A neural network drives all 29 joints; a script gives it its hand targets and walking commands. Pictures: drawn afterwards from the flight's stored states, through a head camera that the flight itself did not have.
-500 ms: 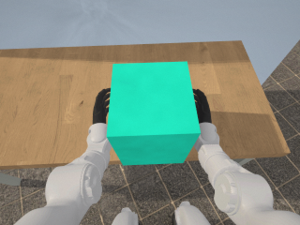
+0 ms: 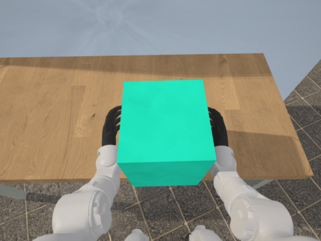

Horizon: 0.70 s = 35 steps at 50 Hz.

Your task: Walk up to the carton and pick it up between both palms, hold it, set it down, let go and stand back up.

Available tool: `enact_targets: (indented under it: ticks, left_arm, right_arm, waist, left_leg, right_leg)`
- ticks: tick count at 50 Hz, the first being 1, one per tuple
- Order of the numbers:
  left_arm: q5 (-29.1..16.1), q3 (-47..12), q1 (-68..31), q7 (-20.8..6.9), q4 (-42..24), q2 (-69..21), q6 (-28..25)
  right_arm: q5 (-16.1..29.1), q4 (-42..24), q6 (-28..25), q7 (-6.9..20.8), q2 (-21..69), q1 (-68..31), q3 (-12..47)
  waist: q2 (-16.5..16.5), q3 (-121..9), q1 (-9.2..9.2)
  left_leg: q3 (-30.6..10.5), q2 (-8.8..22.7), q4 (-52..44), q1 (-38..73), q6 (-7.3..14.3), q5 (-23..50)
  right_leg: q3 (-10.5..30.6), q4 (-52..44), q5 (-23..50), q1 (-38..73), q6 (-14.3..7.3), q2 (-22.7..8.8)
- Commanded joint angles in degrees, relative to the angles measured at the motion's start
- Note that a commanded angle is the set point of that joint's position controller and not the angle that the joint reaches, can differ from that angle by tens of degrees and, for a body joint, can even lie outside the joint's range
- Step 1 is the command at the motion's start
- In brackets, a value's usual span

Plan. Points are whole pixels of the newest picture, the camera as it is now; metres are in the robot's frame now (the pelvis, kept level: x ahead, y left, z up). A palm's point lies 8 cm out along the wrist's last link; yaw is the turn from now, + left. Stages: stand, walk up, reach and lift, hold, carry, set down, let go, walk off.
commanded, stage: reach and lift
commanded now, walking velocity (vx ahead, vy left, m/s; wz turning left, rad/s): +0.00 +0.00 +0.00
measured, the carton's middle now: (164, 138) +0.38 +0.00 -0.04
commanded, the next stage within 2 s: none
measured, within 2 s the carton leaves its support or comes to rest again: leaves its support in 1.10 s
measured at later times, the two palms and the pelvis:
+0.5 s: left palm (109, 143) +0.37 +0.14 -0.01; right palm (218, 142) +0.35 -0.15 -0.02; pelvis -0.01 -0.02 +0.00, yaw +2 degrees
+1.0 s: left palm (108, 147) +0.35 +0.15 -0.01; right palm (219, 147) +0.34 -0.14 -0.01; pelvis -0.01 -0.01 +0.01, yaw +1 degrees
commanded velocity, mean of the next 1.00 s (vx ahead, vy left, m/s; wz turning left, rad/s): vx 0.00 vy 0.00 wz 0.00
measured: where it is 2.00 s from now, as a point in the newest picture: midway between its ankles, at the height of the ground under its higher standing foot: outside the picture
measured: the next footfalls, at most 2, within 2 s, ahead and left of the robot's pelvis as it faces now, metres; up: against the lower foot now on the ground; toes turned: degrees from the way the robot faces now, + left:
none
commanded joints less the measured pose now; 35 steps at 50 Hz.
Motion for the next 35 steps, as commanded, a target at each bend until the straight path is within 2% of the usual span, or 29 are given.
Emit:
enact_targets:
  ticks: [1,4,5,7,8,9,10,11,13,14,15,21,24,27,28,30,32,33,35]
  left_arm:
    - [11.4,-11.9,-20.0,-9.1,-1.3,-37.0,0.0]
    - [10.4,-11.9,-22.9,-9.4,-2.0,-35.8,-0.4]
    - [10.2,-12.2,-23.5,-9.3,-2.1,-35.6,-0.7]
    - [10.2,-12.4,-24.2,-9.1,-2.9,-36.2,-1.0]
    - [10.3,-12.4,-24.4,-9.2,-2.4,-36.1,-0.9]
    - [10.2,-12.0,-24.4,-9.2,-2.5,-35.9,-1.0]
    - [10.6,-11.9,-24.0,-9.1,-2.8,-35.9,-0.8]
    - [10.4,-11.7,-24.8,-9.2,-3.0,-35.9,-0.9]
    - [10.7,-11.9,-24.6,-9.2,-2.2,-36.0,-0.4]
    - [10.8,-11.6,-24.1,-9.3,-2.2,-36.4,-0.3]
    - [11.0,-11.5,-24.3,-9.5,-2.0,-36.4,-0.2]
    - [10.7,-11.6,-24.4,-9.5,-3.6,-36.4,-0.7]
    - [10.2,-11.5,-25.0,-9.4,-2.6,-36.1,-0.7]
    - [10.1,-11.2,-25.6,-9.5,-3.2,-35.4,-0.6]
    - [10.1,-11.1,-25.0,-9.4,-2.9,-35.5,-0.5]
    - [9.7,-12.2,-25.7,-9.3,-3.2,-36.3,-0.7]
    - [9.5,-13.2,-26.1,-8.9,-4.3,-37.5,-0.9]
    - [9.4,-13.3,-25.7,-8.7,-4.1,-37.8,-1.0]
    - [8.4,-15.1,-26.3,-8.3,-6.3,-39.0,-1.7]
  right_arm:
    - [-10.5,3.8,-0.9,9.1,36.8,-19.4,17.6]
    - [-11.8,2.6,-1.6,8.6,37.0,-21.8,16.6]
    - [-12.5,3.6,-1.4,8.5,37.0,-20.6,15.7]
    - [-12.7,2.4,-1.9,8.4,37.8,-21.5,15.6]
    - [-13.0,2.7,-1.8,8.2,37.9,-21.8,15.1]
    - [-12.9,3.0,-1.8,8.0,38.5,-21.5,15.5]
    - [-13.0,3.9,-1.7,8.0,38.3,-21.0,15.0]
    - [-12.6,3.3,-1.8,8.0,38.5,-22.1,15.0]
    - [-13.3,4.4,-1.8,7.7,38.2,-21.9,13.9]
    - [-13.2,3.9,-2.0,7.6,38.3,-21.9,14.0]
    - [-13.4,4.7,-1.9,7.4,38.7,-21.8,14.0]
    - [-12.5,5.6,-2.5,7.0,39.5,-21.6,15.3]
    - [-13.0,5.8,-2.4,7.0,38.7,-21.9,14.7]
    - [-13.1,6.3,-2.0,6.6,39.3,-21.9,14.8]
    - [-12.6,6.0,-2.2,6.6,39.5,-22.5,15.4]
    - [-12.2,5.4,-2.4,6.4,40.4,-22.6,15.5]
    - [-11.7,5.0,-2.7,6.6,40.1,-22.6,16.3]
    - [-11.5,4.7,-3.0,6.6,40.0,-23.1,16.9]
    - [-10.7,3.4,-3.7,6.5,40.6,-23.4,18.2]
  waist:
    - [0.0,-27.1,-0.71]
    - [-1.7,-27.7,-0.85]
    - [-1.1,-28.1,-1.66]
    - [-0.1,-30.4,-1.04]
    - [-0.1,-30.6,-1.67]
    - [-0.2,-31.1,-1.17]
    - [0.1,-31.3,-1.55]
    - [0.3,-31.5,-0.99]
    - [0.1,-30.3,-2.0]
    - [0.2,-30.8,-1.49]
    - [0.0,-30.7,-2.01]
    - [-0.2,-30.8,-1.32]
    - [-0.7,-31.0,-1.13]
    - [-0.8,-29.9,-1.53]
    - [-0.5,-29.9,-0.76]
    - [0.0,-31.3,-1.17]
    - [1.9,-33.4,-0.75]
    - [1.7,-33.6,-0.46]
    - [1.6,-36.8,-1.12]
  left_leg:
    - [0.5,-3.3,-4.6,22.3,-3.7,34.3]
    - [1.0,-3.9,-6.1,17.5,-2.8,28.7]
    - [1.0,-4.0,-6.6,17.1,-2.8,27.1]
    - [1.4,-4.0,-6.1,17.4,-3.0,28.3]
    - [1.3,-3.9,-5.5,17.1,-3.2,28.5]
    - [1.5,-4.1,-5.6,16.4,-2.9,28.4]
    - [1.4,-4.0,-5.7,16.8,-2.9,28.3]
    - [1.5,-4.0,-5.5,16.3,-2.7,27.4]
    - [1.4,-3.7,-5.8,17.0,-2.8,26.7]
    - [1.4,-3.8,-5.4,17.0,-2.7,27.4]
    - [1.4,-3.9,-5.4,16.8,-2.6,27.5]
    - [1.5,-4.1,-5.8,15.3,-2.5,28.0]
    - [1.5,-4.1,-6.3,14.3,-2.1,25.0]
    - [1.7,-4.3,-6.4,13.1,-1.7,23.6]
    - [1.6,-4.2,-6.0,13.5,-1.6,24.6]
    - [1.5,-4.1,-5.9,14.4,-2.0,25.6]
    - [1.3,-4.0,-5.9,16.5,-2.8,27.7]
    - [1.3,-3.9,-5.4,16.8,-2.9,29.3]
    - [0.7,-4.0,-4.9,18.1,-3.1,31.8]
  right_leg:
    - [-0.4,-5.3,24.2,15.1,-1.3,1.8]
    - [0.5,-5.1,24.3,17.7,-0.1,0.9]
    - [0.7,-5.3,23.8,18.4,-0.1,0.7]
    - [0.6,-5.4,23.9,18.0,-0.3,0.6]
    - [0.7,-5.0,24.3,18.0,-0.4,0.7]
    - [0.6,-5.0,24.6,18.5,-0.1,0.6]
    - [0.7,-5.1,24.5,18.6,-0.2,0.6]
    - [0.9,-5.0,23.0,17.9,-0.4,0.5]
    - [0.4,-5.5,21.7,16.6,-0.5,0.7]
    - [0.3,-5.4,22.3,16.8,-0.7,0.7]
    - [0.4,-5.6,23.2,17.6,-0.3,0.6]
    - [0.4,-4.6,26.2,20.1,0.1,0.8]
    - [0.6,-5.2,23.0,19.3,0.1,0.6]
    - [1.0,-5.0,23.0,20.6,0.4,0.3]
    - [1.0,-4.7,23.6,19.9,0.1,0.4]
    - [0.9,-5.2,24.4,19.7,0.1,0.5]
    - [0.4,-5.3,25.0,18.9,-0.3,1.0]
    - [0.3,-5.2,26.1,18.7,-0.4,1.2]
    - [0.1,-5.0,29.2,19.3,-0.3,1.7]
